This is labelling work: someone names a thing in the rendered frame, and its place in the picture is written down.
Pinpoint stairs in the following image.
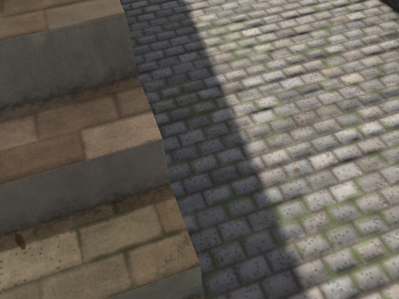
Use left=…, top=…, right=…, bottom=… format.
left=0, top=0, right=204, bottom=299

